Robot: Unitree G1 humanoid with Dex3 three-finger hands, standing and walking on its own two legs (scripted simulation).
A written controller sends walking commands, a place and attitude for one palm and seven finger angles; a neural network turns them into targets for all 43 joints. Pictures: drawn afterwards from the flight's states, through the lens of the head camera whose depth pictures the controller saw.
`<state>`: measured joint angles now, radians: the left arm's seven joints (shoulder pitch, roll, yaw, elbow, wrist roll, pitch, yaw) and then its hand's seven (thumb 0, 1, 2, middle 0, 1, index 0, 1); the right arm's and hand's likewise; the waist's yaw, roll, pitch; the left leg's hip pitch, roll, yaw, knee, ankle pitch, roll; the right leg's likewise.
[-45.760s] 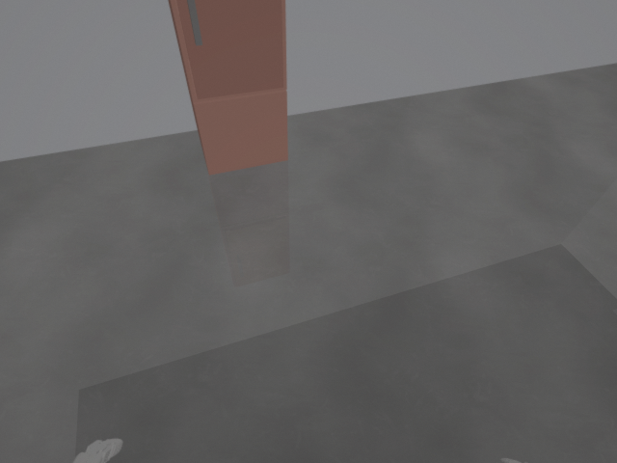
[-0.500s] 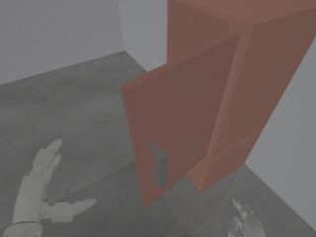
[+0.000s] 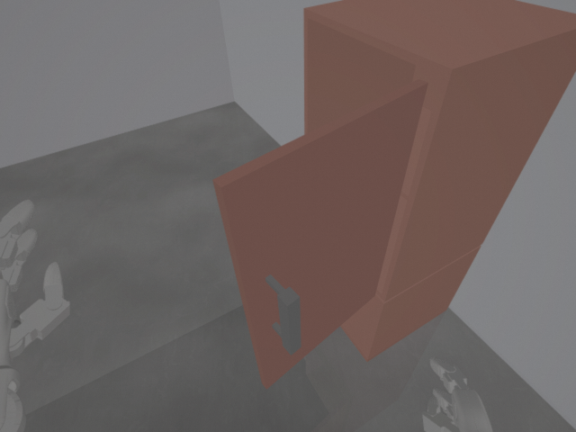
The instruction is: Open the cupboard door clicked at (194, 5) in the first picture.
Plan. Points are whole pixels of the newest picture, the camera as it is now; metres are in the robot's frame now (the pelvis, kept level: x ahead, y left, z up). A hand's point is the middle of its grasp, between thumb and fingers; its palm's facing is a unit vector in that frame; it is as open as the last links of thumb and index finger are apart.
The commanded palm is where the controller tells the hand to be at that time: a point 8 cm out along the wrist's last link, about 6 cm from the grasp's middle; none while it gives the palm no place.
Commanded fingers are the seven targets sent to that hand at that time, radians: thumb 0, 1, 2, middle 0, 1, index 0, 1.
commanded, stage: draw the hand back to the body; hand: left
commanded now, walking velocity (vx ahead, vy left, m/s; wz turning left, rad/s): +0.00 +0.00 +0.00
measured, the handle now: (282, 315) +0.31 +0.06 -0.03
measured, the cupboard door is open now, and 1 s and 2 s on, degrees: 100 100 100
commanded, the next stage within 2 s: step back with the hand held close in 0.26 s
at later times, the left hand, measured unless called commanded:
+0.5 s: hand (75, 306) +0.19 +0.25 +0.16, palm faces +0.44 -0.78 -0.44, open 7.4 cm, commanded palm +0.13 +0.29 +0.18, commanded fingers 0.00 0.90 0.90 -0.20 -0.30 -0.20 -0.30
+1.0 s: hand (6, 380) +0.11 +0.28 +0.15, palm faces +0.40 -0.77 -0.50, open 7.4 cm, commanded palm +0.05 +0.32 +0.18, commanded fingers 0.00 0.90 0.90 -0.20 -0.30 -0.20 -0.30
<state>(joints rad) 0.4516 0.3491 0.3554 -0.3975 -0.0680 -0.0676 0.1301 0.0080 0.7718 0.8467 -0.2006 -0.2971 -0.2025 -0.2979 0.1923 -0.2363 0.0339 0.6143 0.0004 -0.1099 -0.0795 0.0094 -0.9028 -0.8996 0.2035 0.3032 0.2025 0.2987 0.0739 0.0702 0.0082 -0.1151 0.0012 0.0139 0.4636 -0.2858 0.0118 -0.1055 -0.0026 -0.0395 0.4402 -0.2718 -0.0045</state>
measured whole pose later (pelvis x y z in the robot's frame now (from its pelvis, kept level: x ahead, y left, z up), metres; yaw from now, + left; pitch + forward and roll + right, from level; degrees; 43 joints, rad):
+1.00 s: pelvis -0.09 +0.02 -0.01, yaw +0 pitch -1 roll -1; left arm 0.55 0.42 0.42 -0.50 -0.02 -0.18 0.14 0.01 0.89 0.90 -0.21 -0.30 -0.21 -0.30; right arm 0.19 -0.22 0.01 0.54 0.00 -0.03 -0.08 0.01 -0.90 -0.90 0.20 0.30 0.20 0.30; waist 0.01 0.00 0.05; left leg -0.34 0.00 0.03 0.55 -0.19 0.05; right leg -0.32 0.00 -0.02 0.49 -0.15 0.02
